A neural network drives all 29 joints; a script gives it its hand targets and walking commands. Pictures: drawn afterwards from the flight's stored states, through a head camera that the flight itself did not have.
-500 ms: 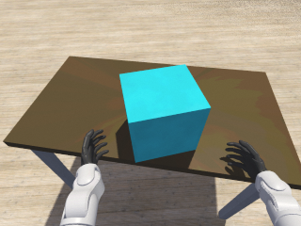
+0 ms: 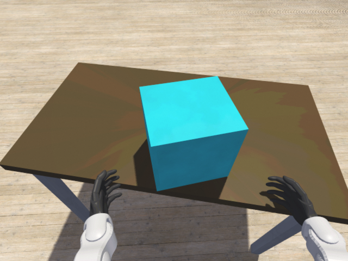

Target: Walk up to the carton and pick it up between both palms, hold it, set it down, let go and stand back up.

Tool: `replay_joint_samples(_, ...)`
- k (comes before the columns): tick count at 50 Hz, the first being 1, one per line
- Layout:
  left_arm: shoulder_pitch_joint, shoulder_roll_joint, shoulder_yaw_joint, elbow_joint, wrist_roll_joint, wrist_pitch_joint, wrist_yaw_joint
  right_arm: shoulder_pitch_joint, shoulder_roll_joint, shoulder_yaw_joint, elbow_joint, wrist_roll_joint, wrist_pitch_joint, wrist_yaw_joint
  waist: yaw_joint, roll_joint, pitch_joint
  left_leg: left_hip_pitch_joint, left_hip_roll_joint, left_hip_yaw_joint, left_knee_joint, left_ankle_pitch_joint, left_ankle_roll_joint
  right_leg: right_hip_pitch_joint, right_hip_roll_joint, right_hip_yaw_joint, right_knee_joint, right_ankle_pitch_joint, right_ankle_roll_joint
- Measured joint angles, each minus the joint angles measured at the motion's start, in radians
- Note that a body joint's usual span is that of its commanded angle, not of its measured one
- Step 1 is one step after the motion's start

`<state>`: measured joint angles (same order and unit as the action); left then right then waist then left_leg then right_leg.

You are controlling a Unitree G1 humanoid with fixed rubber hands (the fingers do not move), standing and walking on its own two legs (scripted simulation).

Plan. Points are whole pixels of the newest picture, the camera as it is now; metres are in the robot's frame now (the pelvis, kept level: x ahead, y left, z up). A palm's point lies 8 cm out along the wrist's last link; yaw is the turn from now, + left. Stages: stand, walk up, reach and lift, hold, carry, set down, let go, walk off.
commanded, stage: set down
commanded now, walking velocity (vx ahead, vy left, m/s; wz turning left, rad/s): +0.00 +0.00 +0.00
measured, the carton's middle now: (186, 134) +0.45 +0.02 +0.02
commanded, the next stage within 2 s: let go in 1.34 s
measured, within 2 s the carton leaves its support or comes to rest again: neither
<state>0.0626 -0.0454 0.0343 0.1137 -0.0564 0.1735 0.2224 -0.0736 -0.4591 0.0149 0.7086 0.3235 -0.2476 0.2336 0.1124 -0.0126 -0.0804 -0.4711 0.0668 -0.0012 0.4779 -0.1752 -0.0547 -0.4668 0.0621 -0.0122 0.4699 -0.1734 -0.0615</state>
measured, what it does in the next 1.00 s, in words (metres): stands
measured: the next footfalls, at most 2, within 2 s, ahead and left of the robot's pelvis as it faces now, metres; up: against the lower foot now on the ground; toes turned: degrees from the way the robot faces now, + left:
none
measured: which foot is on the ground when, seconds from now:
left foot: down 0.00-1.00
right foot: down 0.00-1.00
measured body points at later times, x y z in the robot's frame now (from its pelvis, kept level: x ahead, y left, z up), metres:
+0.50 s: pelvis +0.03 +0.01 +0.00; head +0.05 +0.03 +0.45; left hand +0.23 +0.20 -0.04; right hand +0.29 -0.25 -0.02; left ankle +0.03 +0.15 -0.73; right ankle +0.03 -0.08 -0.73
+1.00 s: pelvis +0.03 +0.00 +0.00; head +0.02 +0.03 +0.45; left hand +0.19 +0.22 -0.08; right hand +0.26 -0.25 -0.02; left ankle +0.03 +0.15 -0.73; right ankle +0.03 -0.08 -0.73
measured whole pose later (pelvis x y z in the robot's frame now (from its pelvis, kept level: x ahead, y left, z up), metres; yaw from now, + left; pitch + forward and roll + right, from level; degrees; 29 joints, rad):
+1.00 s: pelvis +0.03 +0.00 +0.00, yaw +0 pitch +0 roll +0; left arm 0.26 0.09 0.03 0.39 0.02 0.09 0.06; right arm 0.11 -0.31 0.02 0.71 0.31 -0.26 0.05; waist 0.08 -0.08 -0.04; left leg -0.22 0.07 0.00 0.46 -0.25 -0.05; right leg -0.21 0.06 -0.01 0.45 -0.24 -0.06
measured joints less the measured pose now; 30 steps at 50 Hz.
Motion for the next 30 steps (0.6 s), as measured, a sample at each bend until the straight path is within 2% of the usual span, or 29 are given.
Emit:
replay_joint_samples(16,0.115,0.0,0.0,0.045,0.069,-0.063,-0.036,0.109,0.011,0.0,0.0,0.001,-0.029,-0.001,-0.004,-0.031,0.001,0.073,0.0,0.0,0.025,-0.056,0.001,0.085,0.0,0.001,0.0,-0.044,0.002)
replay_joint_samples(24,0.168,0.001,0.0,0.077,0.095,-0.105,-0.066,0.14,0.038,0.0,0.0,0.001,-0.055,-0.029,-0.004,-0.039,0.014,0.118,0.0,0.0,0.02,-0.07,0.001,0.128,0.0,0.001,0.0,-0.06,0.004)
replay_joint_samples(30,0.182,0.022,0.0,0.135,0.1,-0.11,-0.099,0.148,0.066,0.0,0.0,0.001,-0.063,-0.07,-0.005,-0.039,0.033,0.158,0.0,0.0,0.01,-0.071,0.001,0.164,0.0,0.001,0.0,-0.066,0.004)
